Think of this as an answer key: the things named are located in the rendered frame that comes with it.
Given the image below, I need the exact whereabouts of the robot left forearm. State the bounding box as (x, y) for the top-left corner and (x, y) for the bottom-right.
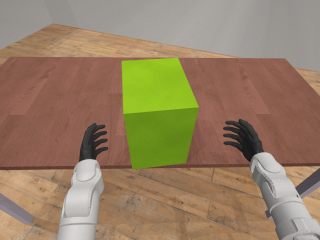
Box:
(56, 159), (104, 240)

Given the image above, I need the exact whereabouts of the robot right forearm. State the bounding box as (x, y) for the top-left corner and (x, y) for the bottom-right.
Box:
(249, 152), (320, 240)

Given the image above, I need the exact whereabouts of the table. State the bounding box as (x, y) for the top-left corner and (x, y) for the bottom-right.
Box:
(0, 56), (320, 224)

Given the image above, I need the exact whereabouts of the left robot hand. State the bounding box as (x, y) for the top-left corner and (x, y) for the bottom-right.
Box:
(79, 123), (109, 162)

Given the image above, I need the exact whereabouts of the right robot hand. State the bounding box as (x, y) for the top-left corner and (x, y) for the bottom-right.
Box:
(223, 119), (264, 162)

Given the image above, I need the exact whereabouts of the carton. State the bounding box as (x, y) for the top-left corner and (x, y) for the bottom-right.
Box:
(121, 58), (199, 170)

